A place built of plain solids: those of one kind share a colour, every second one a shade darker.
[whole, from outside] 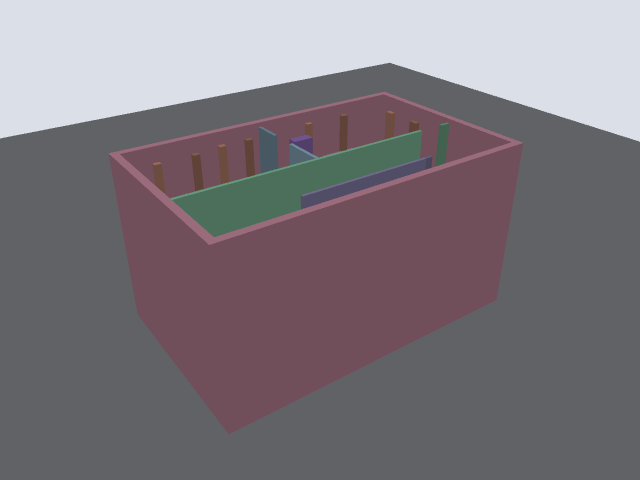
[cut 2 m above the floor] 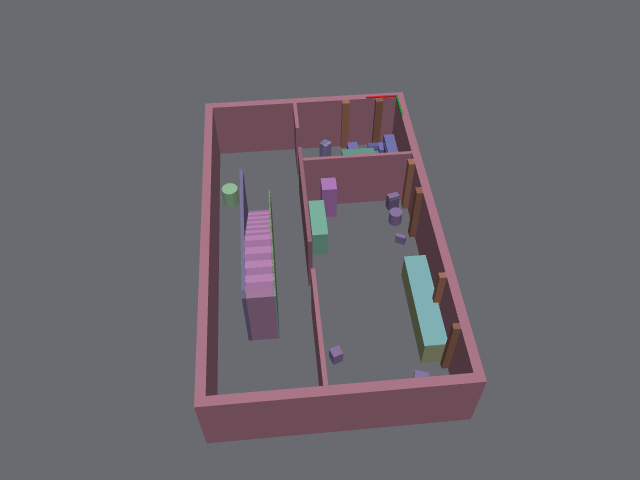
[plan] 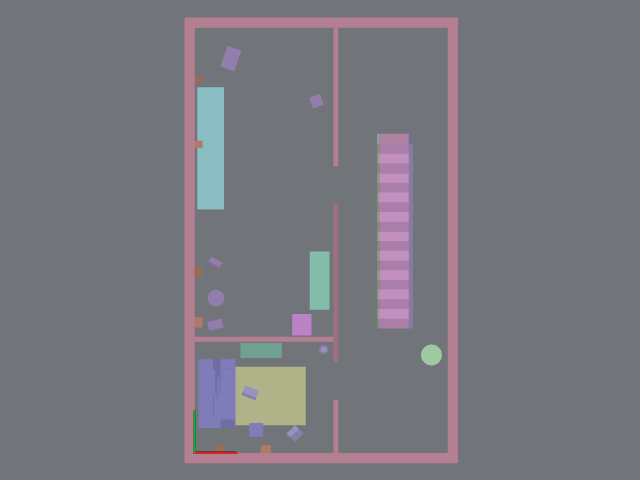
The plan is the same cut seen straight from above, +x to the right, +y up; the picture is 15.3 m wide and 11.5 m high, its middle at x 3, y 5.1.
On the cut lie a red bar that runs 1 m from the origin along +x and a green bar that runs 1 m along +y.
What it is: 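A home built round its stair; the hall at the stair's foot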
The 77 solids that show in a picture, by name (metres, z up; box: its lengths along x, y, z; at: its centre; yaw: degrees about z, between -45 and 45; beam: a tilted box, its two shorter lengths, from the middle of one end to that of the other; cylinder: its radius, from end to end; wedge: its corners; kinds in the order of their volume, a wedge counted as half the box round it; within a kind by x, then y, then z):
{
 "wall_1": {"box": [0.25, 10.68, 5.95], "at": [-0.12, 5.09, 2.93]},
 "wall_2": {"box": [3.32, 0.12, 3.27], "at": [1.66, 2.72, 1.58]},
 "wall_3": {"box": [6.56, 0.25, 5.95], "at": [3.03, -0.12, 2.93]},
 "wall_4": {"box": [6.56, 0.25, 5.95], "at": [3.03, 10.31, 2.93]},
 "wall_5": {"box": [0.12, 1.27, 3.27], "at": [3.38, 0.63, 1.58]},
 "wall_6": {"box": [0.12, 3.79, 3.27], "at": [3.38, 4.06, 1.58]},
 "wall_7": {"box": [0.12, 3.32, 3.27], "at": [3.38, 8.52, 1.58]},
 "wall_8": {"box": [0.25, 10.68, 5.95], "at": [6.18, 5.09, 2.93]},
 "step_1": {"box": [0.71, 0.24, 0.21], "at": [4.77, 3.1, 0.06]},
 "step_2": {"box": [0.71, 0.24, 0.37], "at": [4.77, 3.33, 0.14]},
 "step_3": {"box": [0.71, 0.24, 0.53], "at": [4.77, 3.56, 0.22]},
 "step_4": {"box": [0.71, 0.24, 0.69], "at": [4.77, 3.79, 0.3]},
 "step_5": {"box": [0.71, 0.24, 0.85], "at": [4.77, 4.03, 0.38]},
 "step_6": {"box": [0.71, 0.24, 1.02], "at": [4.77, 4.26, 0.46]},
 "step_7": {"box": [0.71, 0.24, 1.18], "at": [4.77, 4.49, 0.54]},
 "step_8": {"box": [0.71, 0.24, 1.34], "at": [4.77, 4.73, 0.62]},
 "step_9": {"box": [0.71, 0.24, 1.5], "at": [4.77, 4.96, 0.7]},
 "step_10": {"box": [0.71, 0.24, 1.66], "at": [4.77, 5.19, 0.78]},
 "step_11": {"box": [0.71, 0.24, 1.82], "at": [4.77, 5.42, 0.86]},
 "step_12": {"box": [0.71, 0.24, 1.98], "at": [4.77, 5.66, 0.94]},
 "step_13": {"box": [0.71, 0.24, 2.14], "at": [4.77, 5.89, 1.02]},
 "step_14": {"box": [0.71, 0.24, 2.3], "at": [4.77, 6.12, 1.1]},
 "step_15": {"box": [0.71, 0.24, 2.46], "at": [4.77, 6.35, 1.18]},
 "step_16": {"box": [0.71, 0.24, 2.62], "at": [4.77, 6.59, 1.26]},
 "step_17": {"box": [0.71, 0.24, 2.79], "at": [4.77, 6.82, 1.34]},
 "step_18": {"box": [0.71, 0.24, 2.95], "at": [4.77, 7.05, 1.42]},
 "step_19": {"box": [0.71, 0.24, 3.11], "at": [4.77, 7.28, 1.5]},
 "upper_partition_1": {"box": [0.12, 8.92, 2.58], "at": [3.38, 4.46, 4.46]},
 "upper_partition_2": {"box": [0.12, 0.36, 2.58], "at": [3.38, 10.0, 4.46]},
 "stair_wall_1": {"box": [0.1, 4.42, 5.8], "at": [5.18, 5.19, 2.85]},
 "stair_wall_2": {"box": [0.1, 0.25, 5.8], "at": [5.18, 7.52, 2.85]},
 "kitchen_units_units_1": {"box": [0.62, 2.94, 0.89], "at": [0.37, 7.3, 0.4]},
 "curtains_1": {"box": [0.19, 0.23, 2.1], "at": [0.09, 1.05, 4.33]},
 "curtains_2": {"box": [0.19, 0.23, 2.1], "at": [0.09, 2.35, 4.33]},
 "curtains_3": {"box": [0.19, 0.25, 2.22], "at": [0.09, 3.13, 1.17]},
 "curtains_4": {"box": [0.19, 0.23, 2.17], "at": [0.09, 3.29, 4.36]},
 "curtains_5": {"box": [0.19, 0.23, 2.17], "at": [0.09, 4.28, 4.36]},
 "curtains_6": {"box": [0.19, 0.25, 2.22], "at": [0.09, 4.33, 1.17]},
 "curtains_7": {"box": [0.19, 0.23, 2.23], "at": [0.09, 6.7, 4.39]},
 "curtains_8": {"box": [0.19, 0.17, 2.25], "at": [0.09, 7.39, 1.18]},
 "curtains_9": {"box": [0.19, 0.23, 2.23], "at": [0.09, 8.24, 4.39]},
 "curtains_10": {"box": [0.19, 0.17, 2.25], "at": [0.09, 8.93, 1.18]},
 "curtains_11": {"box": [0.32, 0.19, 2.09], "at": [0.55, 10.09, 4.33]},
 "curtains_12": {"box": [0.24, 0.19, 2.24], "at": [0.58, 0.09, 1.18]},
 "curtains_13": {"box": [0.24, 0.19, 2.24], "at": [1.7, 0.09, 1.18]},
 "curtains_14": {"box": [0.32, 0.19, 2.09], "at": [1.85, 10.09, 4.33]},
 "slotfit_living_seat_1": {"box": [0.35, 1.65, 0.97], "at": [0.27, 1.42, 0.44]},
 "slotfit_living_seat_2": {"box": [0.12, 0.57, 0.85], "at": [0.43, 1.71, 0.37]},
 "slotfit_living_seat_3": {"box": [0.35, 0.4, 0.65], "at": [0.44, 0.79, 0.27]},
 "slotfit_living_seat_4": {"box": [0.35, 0.42, 0.65], "at": [0.44, 2.03, 0.27]},
 "slotfit_living_seat_5": {"box": [0.17, 0.62, 0.75], "at": [0.45, 1.73, 0.32]},
 "slotfit_living_seat_6": {"box": [0.54, 1.2, 0.47], "at": [0.71, 1.42, 0.19]},
 "slotfit_living_seat_7": {"box": [0.35, 0.2, 0.65], "at": [0.79, 0.69, 0.27]},
 "slotfit_living_seat_8": {"box": [0.35, 0.2, 0.65], "at": [0.79, 2.14, 0.27]},
 "slotfit_living_seat_9": {"box": [0.34, 0.34, 0.54], "at": [1.47, 0.55, 0.22]},
 "upper_split_1": {"box": [0.99, 0.12, 2.58], "at": [0.5, 4.78, 4.46]},
 "upper_split_2": {"box": [1.43, 0.12, 2.58], "at": [2.61, 4.78, 4.46]},
 "slotfit_living_storage_1": {"box": [1.0, 0.36, 1.94], "at": [1.59, 2.45, 0.92]},
 "slotfit_kitchen_wall_table_1": {"box": [0.47, 1.4, 0.97], "at": [2.99, 4.13, 0.43]},
 "head_1": {"box": [0.71, 0.25, 3.27], "at": [4.77, 7.52, 1.58]},
 "slotfit_study_storage_1": {"box": [0.36, 0.74, 1.94], "at": [0.27, 6.25, 4.14]},
 "slotfit_kitchen_storage_1": {"box": [0.47, 0.51, 1.29], "at": [2.56, 3.07, 0.6]},
 "clutter_kitchen_1": {"box": [0.36, 0.21, 0.59], "at": [0.49, 3.07, 0.25], "yaw": 14.3},
 "clutter_kitchen_2": {"box": [0.36, 0.24, 0.51], "at": [0.49, 3.08, 0.2], "yaw": 14.3},
 "clutter_kitchen_3": {"box": [0.3, 0.13, 0.35], "at": [0.5, 4.57, 0.13], "yaw": -28.9},
 "clutter_kitchen_4": {"cylinder": 0.2, "from": [0.51, 3.71, -0.05], "to": [0.51, 3.71, 0.43]},
 "clutter_kitchen_5": {"box": [0.36, 0.53, 0.42], "at": [0.87, 9.45, 0.16], "yaw": -19.2},
 "clutter_kitchen_6": {"box": [0.28, 0.28, 0.45], "at": [2.92, 8.43, 0.18], "yaw": 20.0},
 "laid_rug_rug_living_1": {"box": [2.0, 1.4, 0.05], "at": [1.66, 1.36, -0.02]},
 "slotfit_hallpiece_corner_1": {"cylinder": 0.25, "from": [5.67, 2.34, -0.05], "to": [5.67, 2.34, 0.59]},
 "clutter_living_1": {"box": [0.36, 0.19, 0.43], "at": [1.34, 1.47, 0.16], "yaw": -21.8},
 "clutter_living_2": {"box": [0.12, 0.17, 0.65], "at": [2.3, 0.47, 0.28], "yaw": -43.2},
 "clutter_living_3": {"box": [0.17, 0.17, 0.65], "at": [2.4, 0.37, 0.28], "yaw": -43.2},
 "clutter_living_4": {"box": [0.15, 0.12, 0.65], "at": [2.41, 0.57, 0.28], "yaw": -43.2},
 "clutter_living_5": {"box": [0.14, 0.12, 0.65], "at": [2.51, 0.47, 0.28], "yaw": -43.2},
 "kitchen_units_worktop_1": {"box": [0.64, 2.94, 0.04], "at": [0.38, 7.3, 0.86]},
 "head_guard_1": {"box": [0.05, 0.25, 4.17], "at": [4.4, 7.52, 2.03]}
}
